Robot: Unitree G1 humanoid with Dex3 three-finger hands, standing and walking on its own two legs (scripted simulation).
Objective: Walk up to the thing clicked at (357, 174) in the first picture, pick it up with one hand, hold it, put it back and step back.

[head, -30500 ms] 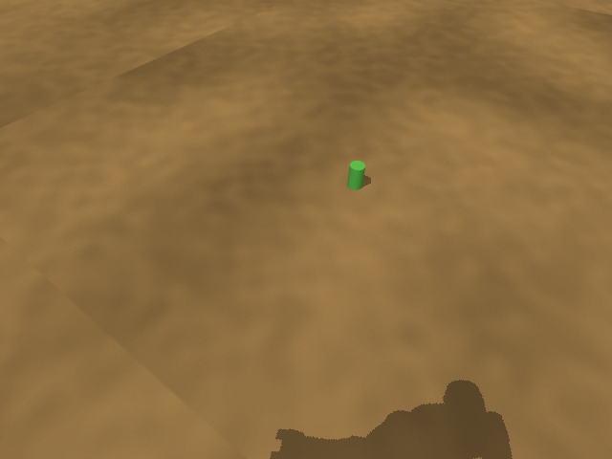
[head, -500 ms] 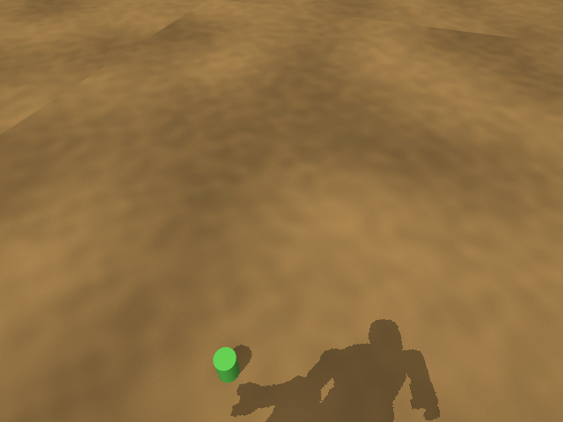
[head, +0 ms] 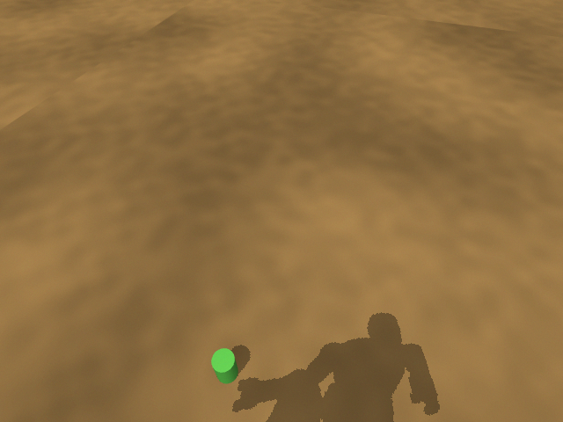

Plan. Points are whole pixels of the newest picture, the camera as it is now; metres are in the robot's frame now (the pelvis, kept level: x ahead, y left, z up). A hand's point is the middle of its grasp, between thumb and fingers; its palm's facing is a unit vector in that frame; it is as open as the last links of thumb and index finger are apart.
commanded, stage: stand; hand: left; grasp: from the side
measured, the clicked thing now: (225, 366) +0.41 +0.19 -0.72
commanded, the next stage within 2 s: step back in 0.72 s
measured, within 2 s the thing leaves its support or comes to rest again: neither
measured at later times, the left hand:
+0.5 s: hand out of the picture +0.08 +0.25 -0.16, palm faces -0.02 -0.94 -0.34, open 7.4 cm
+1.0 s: hand out of the picture +0.10 +0.29 -0.18, palm faces -0.02 -0.93 -0.37, open 7.4 cm
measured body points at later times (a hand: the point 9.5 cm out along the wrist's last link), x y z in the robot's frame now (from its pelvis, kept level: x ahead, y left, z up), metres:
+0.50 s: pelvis +0.01 +0.00 +0.00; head +0.02 -0.01 +0.45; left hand +0.08 +0.29 -0.13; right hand +0.08 -0.30 -0.14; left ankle +0.02 +0.13 -0.75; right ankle +0.01 -0.13 -0.75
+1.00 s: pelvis -0.02 +0.03 -0.02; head +0.04 +0.04 +0.42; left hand +0.11 +0.34 -0.15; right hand +0.06 -0.30 -0.14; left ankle -0.03 +0.12 -0.75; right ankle +0.01 -0.13 -0.75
